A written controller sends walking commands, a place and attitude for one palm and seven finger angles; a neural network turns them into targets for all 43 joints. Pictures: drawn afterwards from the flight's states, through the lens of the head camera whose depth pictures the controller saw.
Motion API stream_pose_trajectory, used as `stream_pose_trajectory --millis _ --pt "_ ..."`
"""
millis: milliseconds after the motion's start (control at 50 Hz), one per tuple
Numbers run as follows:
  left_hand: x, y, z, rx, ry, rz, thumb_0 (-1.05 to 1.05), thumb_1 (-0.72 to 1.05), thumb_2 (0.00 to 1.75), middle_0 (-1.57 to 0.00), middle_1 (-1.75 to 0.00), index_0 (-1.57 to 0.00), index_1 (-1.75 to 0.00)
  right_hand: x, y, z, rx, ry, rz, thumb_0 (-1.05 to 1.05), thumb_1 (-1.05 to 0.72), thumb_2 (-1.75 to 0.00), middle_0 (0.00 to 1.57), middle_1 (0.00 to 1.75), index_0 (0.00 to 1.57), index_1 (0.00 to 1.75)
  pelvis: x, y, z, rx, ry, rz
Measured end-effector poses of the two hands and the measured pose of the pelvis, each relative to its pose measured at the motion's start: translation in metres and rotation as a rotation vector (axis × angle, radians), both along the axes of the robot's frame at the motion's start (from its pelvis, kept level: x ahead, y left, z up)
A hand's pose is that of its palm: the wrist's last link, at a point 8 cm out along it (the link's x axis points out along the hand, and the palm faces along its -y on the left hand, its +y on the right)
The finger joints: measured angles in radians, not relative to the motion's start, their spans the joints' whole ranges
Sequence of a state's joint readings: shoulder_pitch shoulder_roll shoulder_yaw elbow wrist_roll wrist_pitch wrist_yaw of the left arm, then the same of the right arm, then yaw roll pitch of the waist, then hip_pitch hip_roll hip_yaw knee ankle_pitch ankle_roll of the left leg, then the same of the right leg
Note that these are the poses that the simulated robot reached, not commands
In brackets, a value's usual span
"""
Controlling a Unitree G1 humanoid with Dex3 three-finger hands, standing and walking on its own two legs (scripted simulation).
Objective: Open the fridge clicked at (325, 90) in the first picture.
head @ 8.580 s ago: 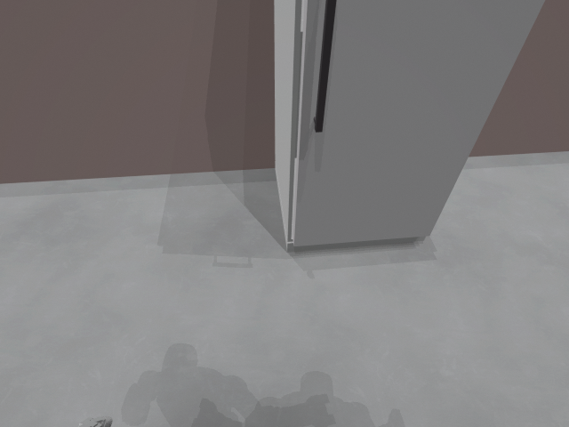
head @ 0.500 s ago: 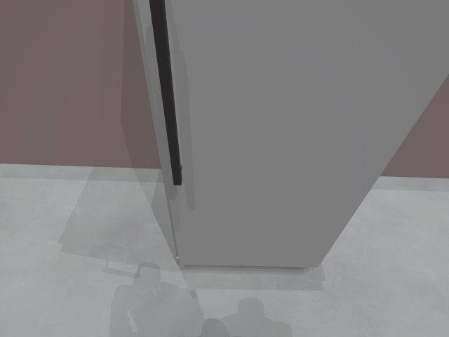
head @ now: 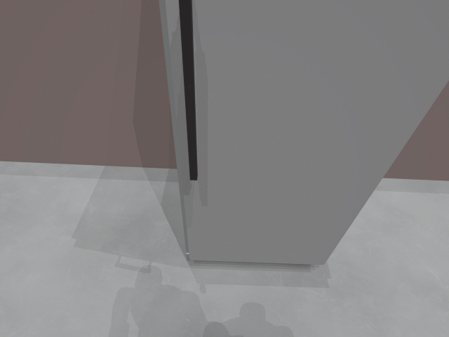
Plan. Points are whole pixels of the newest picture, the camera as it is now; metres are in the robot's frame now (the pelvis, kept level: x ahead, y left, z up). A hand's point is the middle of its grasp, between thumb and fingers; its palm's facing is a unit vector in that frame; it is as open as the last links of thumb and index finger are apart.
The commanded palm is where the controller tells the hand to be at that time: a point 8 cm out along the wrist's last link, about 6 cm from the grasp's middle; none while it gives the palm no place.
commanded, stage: come to a stop and stand still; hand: left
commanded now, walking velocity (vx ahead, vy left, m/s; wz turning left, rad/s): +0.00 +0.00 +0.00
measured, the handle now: (191, 99) +0.56 +0.12 +0.16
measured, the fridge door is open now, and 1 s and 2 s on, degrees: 0 0 0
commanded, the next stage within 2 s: look again from close up in 0.54 s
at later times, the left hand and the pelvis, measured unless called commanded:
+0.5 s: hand out of the picture -0.07 +0.19 -0.18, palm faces +0.04 -0.99 -0.16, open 7.4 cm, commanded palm none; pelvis -0.02 +0.03 +0.00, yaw -1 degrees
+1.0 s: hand out of the picture -0.07 +0.17 -0.18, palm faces +0.04 -0.99 -0.16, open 7.4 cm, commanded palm none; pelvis -0.01 +0.02 +0.00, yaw -1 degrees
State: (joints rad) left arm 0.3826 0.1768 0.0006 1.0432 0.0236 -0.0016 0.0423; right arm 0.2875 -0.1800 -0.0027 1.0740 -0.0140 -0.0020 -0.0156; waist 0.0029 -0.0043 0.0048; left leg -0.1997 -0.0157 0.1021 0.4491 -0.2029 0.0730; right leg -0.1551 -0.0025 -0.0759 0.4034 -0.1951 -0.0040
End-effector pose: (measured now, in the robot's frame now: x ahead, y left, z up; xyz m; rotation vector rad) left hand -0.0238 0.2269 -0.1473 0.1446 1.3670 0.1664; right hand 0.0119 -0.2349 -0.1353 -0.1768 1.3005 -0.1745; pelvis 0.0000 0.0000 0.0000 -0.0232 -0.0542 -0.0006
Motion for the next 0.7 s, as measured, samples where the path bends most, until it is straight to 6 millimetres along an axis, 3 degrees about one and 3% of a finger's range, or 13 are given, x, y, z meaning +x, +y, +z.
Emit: stream_pose_trajectory --millis 140,260,480,700 --pt "-0.016 0.009 -0.001 -0.008 0.031 -0.001 0.0 0.9 0.9 -0.2 -0.3 -0.2 -0.3 -0.037 0.014 -0.002 0.003 0.072 -0.028 0.0 -0.91 -0.9 0.2 0.3 0.2 0.3 -0.009 0.013 0.0 0.001 0.0 0.001" --pt "-0.024 0.013 -0.003 -0.018 0.04 -0.001 0.0 0.9 0.9 -0.2 -0.3 -0.2 -0.3 -0.051 0.03 -0.005 0.021 0.089 -0.046 0.0 -0.91 -0.9 0.2 0.3 0.2 0.3 -0.015 0.023 -0.001 0.005 0.001 -0.002" --pt "-0.046 0.009 -0.004 -0.038 0.08 0.018 0.0 0.9 0.9 -0.2 -0.3 -0.2 -0.3 -0.048 0.052 -0.012 0.058 0.07 -0.056 0.0 -0.91 -0.9 0.21 0.3 0.2 0.3 -0.02 0.033 -0.003 0.009 0.008 -0.011" --pt "-0.067 0.002 -0.003 -0.052 0.136 0.042 0.0 0.9 0.9 -0.2 -0.3 -0.2 -0.3 -0.042 0.053 -0.012 0.058 0.058 -0.059 0.0 -0.91 -0.9 0.2 0.3 0.2 0.3 -0.019 0.033 -0.003 0.012 0.017 -0.015"
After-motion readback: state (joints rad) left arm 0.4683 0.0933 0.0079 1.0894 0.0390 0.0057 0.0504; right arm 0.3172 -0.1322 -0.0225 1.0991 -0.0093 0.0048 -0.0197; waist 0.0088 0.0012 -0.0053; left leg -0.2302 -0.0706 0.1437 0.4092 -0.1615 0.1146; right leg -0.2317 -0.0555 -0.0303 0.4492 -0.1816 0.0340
